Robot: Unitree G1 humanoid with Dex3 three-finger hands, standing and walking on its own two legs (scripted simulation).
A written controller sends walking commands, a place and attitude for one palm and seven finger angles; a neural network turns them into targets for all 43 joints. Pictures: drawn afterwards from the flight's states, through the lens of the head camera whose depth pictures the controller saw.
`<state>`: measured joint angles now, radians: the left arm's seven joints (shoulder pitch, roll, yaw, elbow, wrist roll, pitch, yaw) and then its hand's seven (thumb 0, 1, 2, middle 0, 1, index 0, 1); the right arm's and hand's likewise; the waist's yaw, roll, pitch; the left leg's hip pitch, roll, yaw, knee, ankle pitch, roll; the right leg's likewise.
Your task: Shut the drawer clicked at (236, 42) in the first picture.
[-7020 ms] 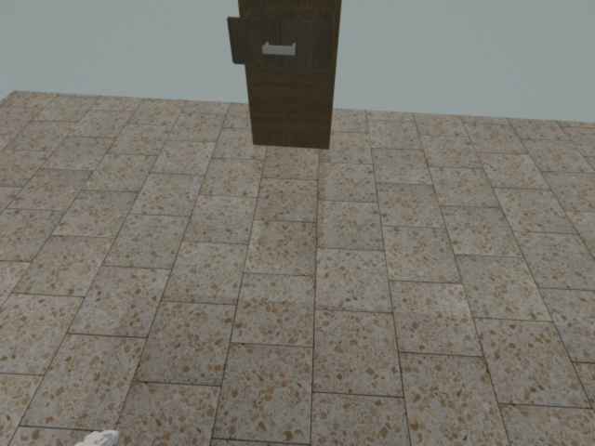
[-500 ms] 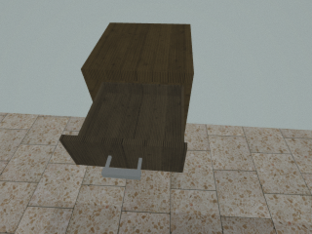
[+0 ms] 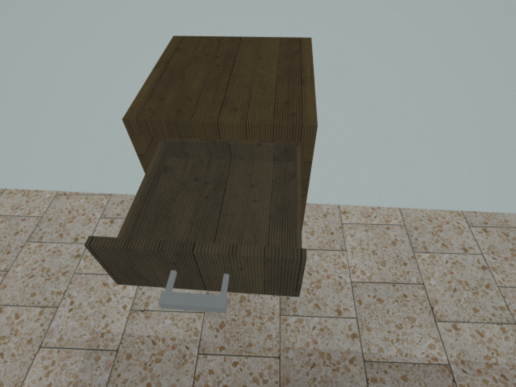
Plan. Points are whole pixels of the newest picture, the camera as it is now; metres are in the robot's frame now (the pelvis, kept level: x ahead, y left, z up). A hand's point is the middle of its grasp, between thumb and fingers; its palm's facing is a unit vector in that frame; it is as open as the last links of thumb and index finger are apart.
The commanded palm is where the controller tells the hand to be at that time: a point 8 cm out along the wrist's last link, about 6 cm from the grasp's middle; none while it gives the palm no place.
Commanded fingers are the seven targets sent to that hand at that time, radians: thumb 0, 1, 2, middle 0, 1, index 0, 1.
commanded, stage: come to a stop and stand still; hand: left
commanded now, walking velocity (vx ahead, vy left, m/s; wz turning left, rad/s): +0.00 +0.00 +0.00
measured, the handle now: (196, 290) +0.30 +0.14 -0.08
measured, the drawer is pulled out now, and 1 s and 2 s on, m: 0.30 0.30 0.30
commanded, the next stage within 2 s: look again from close up in 0.22 s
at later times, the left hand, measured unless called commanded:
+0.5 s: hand out of the picture +0.00 +0.16 -0.17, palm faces +0.03 -0.97 -0.23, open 7.4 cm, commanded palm none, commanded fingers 0.00 0.90 0.90 -0.20 -0.30 -0.20 -0.30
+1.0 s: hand out of the picture +0.04 +0.17 -0.14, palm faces +0.16 -0.96 -0.24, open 7.2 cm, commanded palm +0.08 +0.20 -0.06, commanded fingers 0.00 0.90 0.90 -0.30 -0.41 -0.30 -0.41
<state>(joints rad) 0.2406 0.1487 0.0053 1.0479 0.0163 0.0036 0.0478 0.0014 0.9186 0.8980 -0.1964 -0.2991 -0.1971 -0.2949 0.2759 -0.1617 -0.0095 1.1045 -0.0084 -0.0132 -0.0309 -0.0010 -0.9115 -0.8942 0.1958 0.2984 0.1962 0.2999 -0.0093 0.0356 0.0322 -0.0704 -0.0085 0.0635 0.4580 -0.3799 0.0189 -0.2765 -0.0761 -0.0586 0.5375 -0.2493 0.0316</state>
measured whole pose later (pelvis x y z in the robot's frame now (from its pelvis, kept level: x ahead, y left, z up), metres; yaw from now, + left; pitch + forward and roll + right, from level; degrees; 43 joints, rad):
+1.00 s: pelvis -0.02 -0.02 +0.00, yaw +0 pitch +0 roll +0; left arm 0.44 0.16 0.01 0.63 -0.07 0.05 0.08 0.03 0.95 0.90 -0.21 -0.31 -0.21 -0.30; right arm 0.39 -0.14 0.01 1.02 0.03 -0.13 -0.06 0.00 -0.91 -0.89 0.20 0.30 0.20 0.30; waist 0.01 0.03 0.02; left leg -0.12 0.03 0.06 0.49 -0.37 -0.01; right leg -0.31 -0.04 -0.07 0.53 -0.22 0.00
